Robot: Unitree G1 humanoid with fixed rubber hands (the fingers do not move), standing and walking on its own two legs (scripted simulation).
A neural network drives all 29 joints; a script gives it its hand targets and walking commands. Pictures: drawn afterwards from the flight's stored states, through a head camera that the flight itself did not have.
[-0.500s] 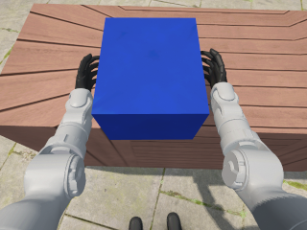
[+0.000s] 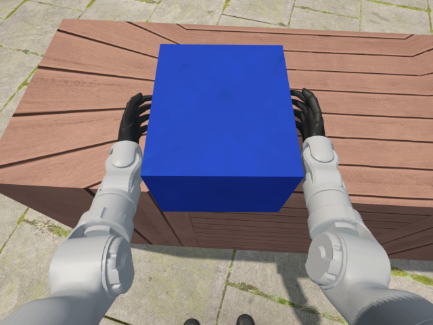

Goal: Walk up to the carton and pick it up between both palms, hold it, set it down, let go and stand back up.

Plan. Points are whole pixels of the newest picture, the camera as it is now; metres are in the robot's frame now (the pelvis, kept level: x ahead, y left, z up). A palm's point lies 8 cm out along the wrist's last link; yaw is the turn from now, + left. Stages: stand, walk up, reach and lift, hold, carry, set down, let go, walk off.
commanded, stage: reach and lift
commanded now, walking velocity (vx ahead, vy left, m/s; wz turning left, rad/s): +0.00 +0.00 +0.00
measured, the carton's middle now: (220, 130) +0.48 -0.04 +0.00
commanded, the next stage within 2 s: none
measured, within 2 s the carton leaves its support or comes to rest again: leaves its support in 0.32 s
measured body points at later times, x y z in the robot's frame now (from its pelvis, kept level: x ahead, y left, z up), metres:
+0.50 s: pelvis +0.00 +0.00 +0.01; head +0.08 -0.03 +0.45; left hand +0.46 +0.12 +0.06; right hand +0.45 -0.22 +0.07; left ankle -0.03 +0.10 -0.74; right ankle -0.04 -0.11 -0.74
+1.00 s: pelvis -0.03 -0.01 +0.01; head +0.02 -0.02 +0.46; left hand +0.43 +0.12 +0.13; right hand +0.41 -0.22 +0.13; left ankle -0.03 +0.10 -0.74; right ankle -0.04 -0.11 -0.74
